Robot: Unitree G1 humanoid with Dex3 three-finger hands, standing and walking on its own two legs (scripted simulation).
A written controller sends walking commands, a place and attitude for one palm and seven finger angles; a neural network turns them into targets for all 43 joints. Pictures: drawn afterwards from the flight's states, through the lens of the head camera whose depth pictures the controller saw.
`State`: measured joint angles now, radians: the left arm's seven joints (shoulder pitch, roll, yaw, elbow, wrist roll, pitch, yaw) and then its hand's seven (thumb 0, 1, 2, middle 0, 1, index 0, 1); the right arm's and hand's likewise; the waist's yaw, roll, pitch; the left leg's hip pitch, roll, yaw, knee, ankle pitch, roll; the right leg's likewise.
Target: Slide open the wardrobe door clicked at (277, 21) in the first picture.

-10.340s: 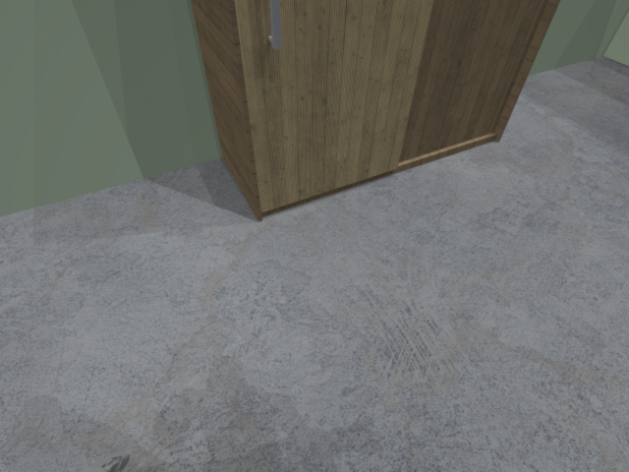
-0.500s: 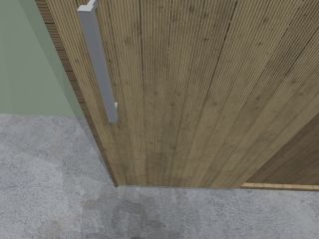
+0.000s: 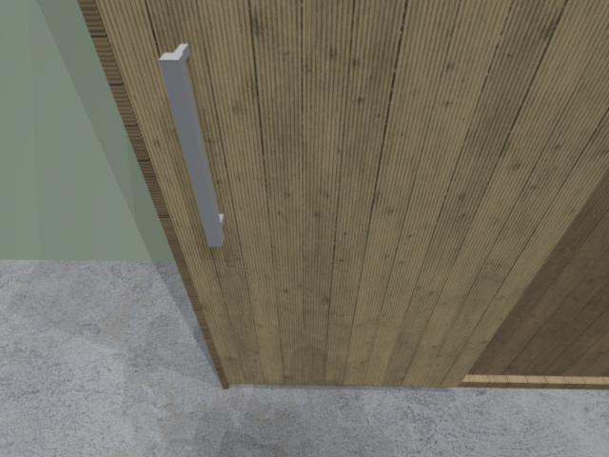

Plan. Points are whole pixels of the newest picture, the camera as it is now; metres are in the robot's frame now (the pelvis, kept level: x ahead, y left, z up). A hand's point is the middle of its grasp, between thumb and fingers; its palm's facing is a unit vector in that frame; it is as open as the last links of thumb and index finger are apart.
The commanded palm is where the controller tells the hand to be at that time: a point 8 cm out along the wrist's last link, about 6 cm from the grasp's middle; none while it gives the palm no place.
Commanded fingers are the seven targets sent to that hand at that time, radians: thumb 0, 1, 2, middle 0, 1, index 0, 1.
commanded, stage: come to a stop and stand still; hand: left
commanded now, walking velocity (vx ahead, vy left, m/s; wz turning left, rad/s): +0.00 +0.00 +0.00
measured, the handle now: (201, 159) +0.48 +0.18 +0.17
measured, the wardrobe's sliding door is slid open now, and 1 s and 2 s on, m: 0.00 0.00 0.00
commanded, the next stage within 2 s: look again from close up in 0.94 s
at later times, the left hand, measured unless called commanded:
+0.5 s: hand out of the picture +0.04 +0.21 -0.17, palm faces +0.01 -0.98 -0.17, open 7.4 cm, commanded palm none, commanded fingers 0.00 0.90 0.90 -0.20 -0.30 -0.20 -0.30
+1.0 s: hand out of the picture +0.04 +0.23 -0.16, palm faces +0.00 -0.98 -0.20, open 7.4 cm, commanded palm none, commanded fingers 0.00 0.90 0.90 -0.20 -0.30 -0.20 -0.30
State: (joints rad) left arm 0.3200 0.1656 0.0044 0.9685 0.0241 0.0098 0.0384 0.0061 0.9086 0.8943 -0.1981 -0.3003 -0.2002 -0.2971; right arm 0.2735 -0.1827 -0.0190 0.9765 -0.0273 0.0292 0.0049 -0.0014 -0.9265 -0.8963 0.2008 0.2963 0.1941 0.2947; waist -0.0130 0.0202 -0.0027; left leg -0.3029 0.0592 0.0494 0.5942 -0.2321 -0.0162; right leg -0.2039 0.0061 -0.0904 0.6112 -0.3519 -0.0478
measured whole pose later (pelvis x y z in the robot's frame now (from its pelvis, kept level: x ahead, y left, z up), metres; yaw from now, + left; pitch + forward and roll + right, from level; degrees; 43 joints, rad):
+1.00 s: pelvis +0.04 +0.05 +0.01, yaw -1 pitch -1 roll +0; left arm 0.28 0.20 -0.01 1.09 0.02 0.00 0.03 0.00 0.91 0.89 -0.20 -0.30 -0.20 -0.30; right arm 0.21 -0.17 0.01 1.10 -0.01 -0.02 -0.02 0.00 -0.92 -0.90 0.20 0.30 0.20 0.29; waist 0.01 -0.02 0.03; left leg -0.21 -0.01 0.10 0.43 -0.21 0.04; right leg -0.11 -0.05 -0.05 0.42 -0.29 0.03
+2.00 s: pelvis +0.02 +0.03 +0.00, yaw +1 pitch -1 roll +0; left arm 0.39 0.19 0.05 0.13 -0.15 -0.10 0.09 0.02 0.87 0.87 -0.20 -0.34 -0.20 -0.33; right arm 0.30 -0.22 0.02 0.83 0.04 -0.22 -0.06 0.01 -0.91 -0.90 0.20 0.30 0.20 0.29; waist -0.01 0.02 0.00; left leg -0.31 -0.01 0.06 0.54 -0.22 0.03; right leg -0.21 -0.06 -0.09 0.57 -0.35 0.01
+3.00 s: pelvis +0.02 +0.04 -0.01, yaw +1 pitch +2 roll -2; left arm 0.20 0.37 0.37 -0.01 -0.36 -0.15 -0.36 0.00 -0.28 0.39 -0.28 -1.06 -0.29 -1.05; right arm 0.24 -0.26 0.03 0.63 0.05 -0.30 -0.11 0.01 -0.91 -0.90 0.20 0.30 0.20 0.30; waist 0.02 0.01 -0.04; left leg -0.44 0.03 0.04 0.70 -0.30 0.03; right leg -0.30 -0.03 -0.09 0.64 -0.38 0.01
